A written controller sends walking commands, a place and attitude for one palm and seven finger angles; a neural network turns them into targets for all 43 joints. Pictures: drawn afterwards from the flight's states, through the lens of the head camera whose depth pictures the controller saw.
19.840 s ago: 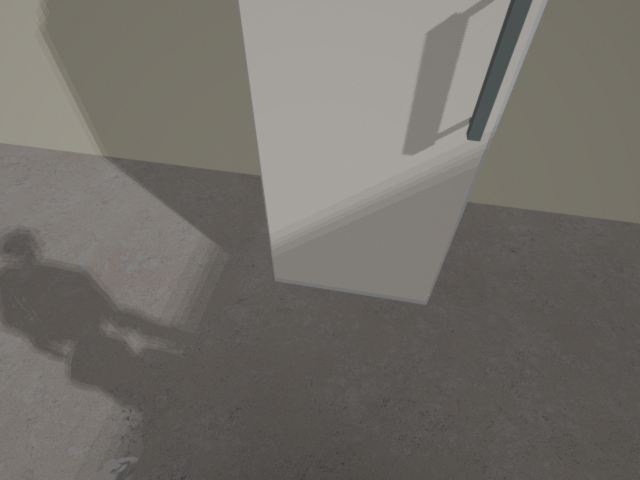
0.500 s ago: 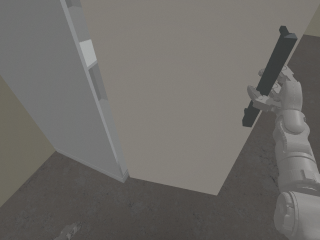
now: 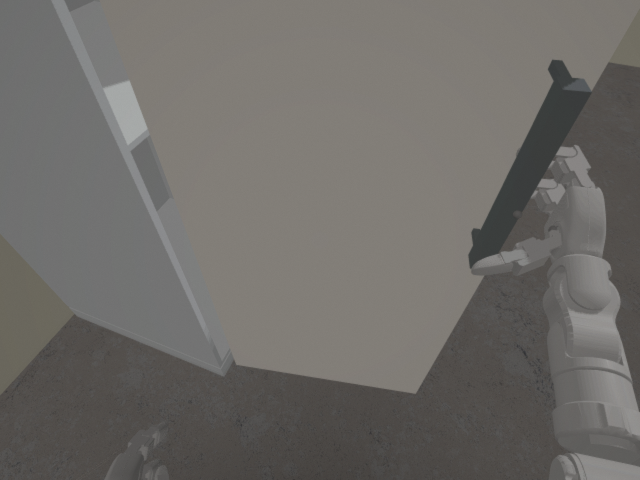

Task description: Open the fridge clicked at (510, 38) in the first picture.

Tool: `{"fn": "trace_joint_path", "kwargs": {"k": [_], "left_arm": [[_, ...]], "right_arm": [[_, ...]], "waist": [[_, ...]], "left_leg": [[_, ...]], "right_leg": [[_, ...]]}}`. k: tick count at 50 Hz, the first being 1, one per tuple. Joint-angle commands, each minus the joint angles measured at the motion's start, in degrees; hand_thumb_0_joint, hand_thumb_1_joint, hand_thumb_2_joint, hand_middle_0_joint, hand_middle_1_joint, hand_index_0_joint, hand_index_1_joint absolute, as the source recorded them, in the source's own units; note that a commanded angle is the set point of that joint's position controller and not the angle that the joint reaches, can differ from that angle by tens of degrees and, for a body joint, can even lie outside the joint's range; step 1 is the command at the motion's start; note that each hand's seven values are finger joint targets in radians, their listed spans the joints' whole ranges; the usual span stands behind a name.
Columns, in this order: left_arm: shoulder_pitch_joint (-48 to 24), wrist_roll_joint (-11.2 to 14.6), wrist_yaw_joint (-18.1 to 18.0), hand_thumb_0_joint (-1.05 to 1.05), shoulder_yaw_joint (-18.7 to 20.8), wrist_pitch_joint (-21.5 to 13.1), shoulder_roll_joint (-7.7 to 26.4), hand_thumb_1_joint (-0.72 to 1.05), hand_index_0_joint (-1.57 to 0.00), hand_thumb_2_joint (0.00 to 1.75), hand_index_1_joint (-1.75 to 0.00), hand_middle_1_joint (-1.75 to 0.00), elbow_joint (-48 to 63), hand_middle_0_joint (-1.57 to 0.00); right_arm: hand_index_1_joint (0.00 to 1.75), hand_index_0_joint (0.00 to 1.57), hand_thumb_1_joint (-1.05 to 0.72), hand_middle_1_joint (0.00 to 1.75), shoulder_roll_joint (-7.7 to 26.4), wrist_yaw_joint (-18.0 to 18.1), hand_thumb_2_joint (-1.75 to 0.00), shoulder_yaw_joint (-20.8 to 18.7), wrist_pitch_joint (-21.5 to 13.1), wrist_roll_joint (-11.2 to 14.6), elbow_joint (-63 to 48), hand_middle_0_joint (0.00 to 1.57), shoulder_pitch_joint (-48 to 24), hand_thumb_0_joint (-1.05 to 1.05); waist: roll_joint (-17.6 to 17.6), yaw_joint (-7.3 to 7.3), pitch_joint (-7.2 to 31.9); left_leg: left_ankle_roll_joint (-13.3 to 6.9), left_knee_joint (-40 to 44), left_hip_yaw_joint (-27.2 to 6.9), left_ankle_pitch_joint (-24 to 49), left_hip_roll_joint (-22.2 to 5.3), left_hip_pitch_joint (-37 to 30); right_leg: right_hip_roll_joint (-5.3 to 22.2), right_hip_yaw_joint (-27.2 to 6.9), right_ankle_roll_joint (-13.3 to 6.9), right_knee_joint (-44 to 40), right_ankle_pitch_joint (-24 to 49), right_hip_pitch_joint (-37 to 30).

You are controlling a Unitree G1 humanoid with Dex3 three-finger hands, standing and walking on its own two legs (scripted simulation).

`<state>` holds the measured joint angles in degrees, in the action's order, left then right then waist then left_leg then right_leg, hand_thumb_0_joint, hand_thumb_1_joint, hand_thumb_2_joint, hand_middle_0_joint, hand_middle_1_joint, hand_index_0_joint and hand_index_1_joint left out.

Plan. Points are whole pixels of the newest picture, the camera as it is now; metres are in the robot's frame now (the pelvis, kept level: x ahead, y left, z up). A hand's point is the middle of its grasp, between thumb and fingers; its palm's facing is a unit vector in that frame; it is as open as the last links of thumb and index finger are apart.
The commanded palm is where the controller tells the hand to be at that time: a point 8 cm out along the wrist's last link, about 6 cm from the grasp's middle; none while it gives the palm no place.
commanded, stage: slip the hand off the handle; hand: right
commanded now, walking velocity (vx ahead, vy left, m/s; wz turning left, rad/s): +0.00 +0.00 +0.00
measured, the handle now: (511, 180) +0.45 -0.20 +0.16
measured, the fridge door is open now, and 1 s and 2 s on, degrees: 78 78 78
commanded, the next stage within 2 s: draw the hand back to the body in 1.28 s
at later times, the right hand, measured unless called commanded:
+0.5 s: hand (572, 225) +0.39 -0.26 +0.14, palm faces +0.18 +0.97 -0.15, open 14.7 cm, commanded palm +0.37 -0.31 +0.15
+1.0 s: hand (588, 274) +0.33 -0.26 +0.14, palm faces +0.18 +0.97 -0.15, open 14.7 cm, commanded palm +0.29 -0.31 +0.15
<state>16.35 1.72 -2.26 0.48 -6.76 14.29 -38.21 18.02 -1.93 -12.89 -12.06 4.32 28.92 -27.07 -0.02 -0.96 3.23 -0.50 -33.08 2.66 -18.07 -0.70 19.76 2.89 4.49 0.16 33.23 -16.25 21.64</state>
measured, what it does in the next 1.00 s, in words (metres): stands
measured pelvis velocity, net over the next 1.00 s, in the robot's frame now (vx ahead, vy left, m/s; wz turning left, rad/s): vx -0.01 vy -0.01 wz -0.01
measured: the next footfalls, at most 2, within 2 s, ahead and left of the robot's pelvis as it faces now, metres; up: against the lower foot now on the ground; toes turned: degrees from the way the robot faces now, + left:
none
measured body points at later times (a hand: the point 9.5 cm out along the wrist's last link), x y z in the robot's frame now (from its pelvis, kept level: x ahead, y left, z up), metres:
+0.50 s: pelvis +0.00 +0.00 -0.01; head +0.02 -0.01 +0.44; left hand +0.11 +0.26 -0.10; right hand +0.38 -0.31 +0.15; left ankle -0.02 +0.11 -0.73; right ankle +0.00 -0.12 -0.73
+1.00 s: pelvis -0.01 -0.01 -0.01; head +0.00 -0.02 +0.44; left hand +0.13 +0.23 -0.10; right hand +0.31 -0.31 +0.15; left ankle -0.02 +0.11 -0.73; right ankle +0.00 -0.12 -0.73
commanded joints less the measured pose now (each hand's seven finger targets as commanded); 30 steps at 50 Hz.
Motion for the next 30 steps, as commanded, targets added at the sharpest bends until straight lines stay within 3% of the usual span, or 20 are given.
{"fn": "trace_joint_path", "kwargs": {"k": [1, 3, 6, 8, 12, 13, 15, 16, 19, 20, 22, 24, 25, 29, 30], "left_arm": [[0.41, 0.26, -0.6, 0.0, 2.34, -0.31, 8.74, 0.9, -0.2, 0.9, -0.3, -0.3, 5.75, -0.2], [-0.58, 0.38, -1.01, 0.0, 2.43, 0.33, 8.77, 0.9, -0.2, 0.9, -0.3, -0.3, 7.1, -0.2], [-0.77, 0.47, -1.28, 0.0, 2.27, 0.91, 8.22, 0.9, -0.2, 0.9, -0.3, -0.3, 7.79, -0.2], [-0.82, 0.49, -1.49, 0.0, 2.16, 1.01, 8.13, 0.9, -0.2, 0.9, -0.3, -0.3, 8.1, -0.2], [-0.71, 0.23, -1.52, 0.0, 2.14, 0.67, 7.98, 0.9, -0.2, 0.9, -0.3, -0.3, 8.23, -0.2], [-0.44, 0.14, -1.63, 0.0, 2.17, 0.5, 8.05, 0.9, -0.2, 0.9, -0.3, -0.3, 8.22, -0.2], [-0.1, 0.29, -1.91, 0.0, 2.19, 0.49, 8.3, 0.9, -0.2, 0.9, -0.3, -0.3, 7.15, -0.2], [0.1, 0.29, -1.96, 0.0, 2.19, 0.34, 8.38, 0.9, -0.2, 0.9, -0.3, -0.3, 6.97, -0.2], [0.45, 0.57, -2.56, 0.0, 2.14, 0.55, 9.21, 0.9, -0.2, 0.9, -0.3, -0.3, 6.43, -0.2], [0.31, 0.66, -2.56, 0.0, 1.91, 0.54, 8.98, 0.9, -0.2, 0.9, -0.3, -0.3, 6.72, -0.2], [0.46, 0.79, -2.69, 0.0, 1.88, 0.51, 9.23, 0.9, -0.2, 0.9, -0.3, -0.3, 6.7, -0.2], [1.08, 0.74, -2.8, 0.0, 1.75, 0.49, 9.59, 0.9, -0.2, 0.9, -0.3, -0.3, 6.66, -0.2], [1.48, 0.79, -2.76, 0.0, 1.7, 0.56, 9.62, 0.9, -0.2, 0.9, -0.3, -0.3, 6.7, -0.2], [2.23, 0.44, -2.6, 0.0, 1.95, 0.46, 10.04, 0.9, -0.2, 0.9, -0.3, -0.3, 7.64, -0.2], [2.47, 0.46, -2.35, 0.0, 2.04, 0.5, 9.83, 0.9, -0.2, 0.9, -0.3, -0.3, 7.87, -0.2]], "right_arm": [[1.15, 0.25, 0.55, 1.15, 13.66, -0.14, -0.2, -3.8, 1.03, -0.86, -5.44, 0.25, -21.61, 0.0], [1.15, 0.25, 0.55, 1.15, 15.95, -0.85, -0.2, -6.15, 1.87, -0.35, -7.52, 0.25, -20.44, 0.0], [1.15, 0.25, 0.55, 1.15, 16.58, -2.8, -0.2, -7.98, 2.14, 1.06, -8.24, 0.25, -18.71, 0.0], [1.15, 0.25, 0.55, 1.15, 16.62, -3.95, -0.2, -7.7, 1.02, 1.72, -9.86, 0.25, -20.07, 0.0], [1.15, 0.25, 0.55, 1.15, 18.02, -5.63, -0.2, -7.34, -2.82, 1.32, -13.76, 0.25, -24.5, 0.0], [1.15, 0.25, 0.55, 1.15, 18.42, -5.86, -0.2, -7.61, -3.56, 1.6, -13.87, 0.25, -24.32, 0.0], [1.15, 0.25, 0.55, 1.15, 18.73, -6.79, -0.2, -6.96, -4.08, 1.54, -11.68, 0.25, -27.18, 0.0], [1.15, 0.25, 0.55, 1.15, 18.67, -7.38, -0.2, -6.8, -4.21, 1.88, -10.92, 0.25, -27.59, 0.0], [1.15, 0.25, 0.55, 1.15, 23.51, -8.73, -0.2, -10.68, -3.27, 2.54, -5.76, 0.25, -25.99, 0.0], [1.15, 0.25, 0.55, 1.15, 21.68, -9.33, -0.2, -8.97, -2.9, 2.76, -5.11, 0.25, -26.12, 0.0], [1.15, 0.25, 0.55, 1.15, 22.44, -10.04, -0.2, -9.18, -2.5, 2.8, -3.55, 0.25, -26.41, 0.0], [1.15, 0.25, 0.55, 1.15, 24.81, -10.32, -0.2, -10.89, -2.38, 3.03, -0.99, 0.25, -26.55, 0.0], [1.15, 0.25, 0.55, 1.15, 24.44, -10.53, -0.2, -10.61, -2.4, 2.96, 0.57, 0.25, -26.77, 0.0], [1.15, 0.25, 0.55, 1.15, 28.63, -11.12, -0.2, -14.38, -4.69, 3.25, -0.31, 0.25, -25.94, 0.0], [1.15, 0.25, 0.55, 1.15, 26.64, -11.54, -0.2, -13.21, -5.32, 3.49, -1.17, 0.25, -24.89, 0.0]], "waist": [[2.08, -0.99, 11.42], [2.25, 0.22, 12.8], [1.65, 1.26, 16.79], [1.27, 0.64, 16.77], [-3.5, -0.14, 18.88], [-2.42, -0.39, 18.97], [-3.95, -1.67, 17.89], [-4.82, -1.51, 17.91], [-2.82, -1.01, 17.07], [-3.37, -1.06, 16.59], [-4.41, -1.01, 16.26], [-3.59, -1.02, 15.26], [-2.17, -1.26, 14.24], [-3.35, 0.13, 18.38], [-3.37, 0.17, 19.11]], "left_leg": [[0.14, 2.77, -0.44, 23.79, 1.19, -1.9], [-0.03, 2.88, -0.93, 24.72, 1.01, -4.26], [-0.17, 2.1, -1.06, 27.3, 0.88, -6.44], [-0.21, 1.76, -1.04, 27.76, 1.08, -6.41], [-0.37, 1.03, -1.41, 25.97, 1.52, -4.1], [-0.37, 0.88, -1.36, 25.78, 1.7, -4.06], [-0.27, 1.13, -1.36, 23.48, 1.75, -1.56], [-0.36, 1.23, -1.31, 22.16, 1.75, -1.04], [-0.32, 1.61, -1.46, 19.94, 1.55, -1.5], [-0.34, 1.62, -1.39, 19.21, 1.5, -1.27], [-0.47, 1.86, -1.21, 17.14, 1.53, 0.01], [-0.39, 1.94, -1.32, 16.15, 1.51, 0.47], [-0.34, 1.9, -1.1, 15.26, 1.57, 0.92], [-0.49, 0.87, -1.56, 16.04, 1.76, -0.74], [-0.61, 0.48, -1.24, 16.68, 1.95, -0.79]], "right_leg": [[-2.41, -2.04, -2.02, -0.96, 18.97, -7.59], [-2.78, -1.5, -2.43, -1.0, 18.79, -7.36], [-2.96, -1.42, -2.24, -0.64, 20.85, -8.42], [-2.9, -1.51, -2.4, -0.11, 21.54, -8.49], [-2.85, -2.05, -2.41, 0.87, 21.52, -10.74], [-2.74, -2.23, -2.63, 1.38, 21.64, -10.58], [-2.61, -2.59, -2.39, 1.57, 19.88, -10.86], [-2.69, -2.83, -2.27, 1.62, 18.86, -10.87], [-2.72, -2.94, -2.36, 1.27, 15.77, -8.2], [-2.88, -3.02, -2.34, 1.0, 15.01, -7.81], [-2.78, -3.28, -2.28, 0.85, 13.72, -7.65], [-2.71, -3.42, -2.38, 1.05, 12.63, -6.13], [-2.64, -3.54, -2.39, 0.89, 11.77, -5.29], [-2.65, -3.44, -2.45, 1.49, 13.14, -5.58], [-2.58, -3.53, -2.31, 1.48, 14.09, -6.42]]}}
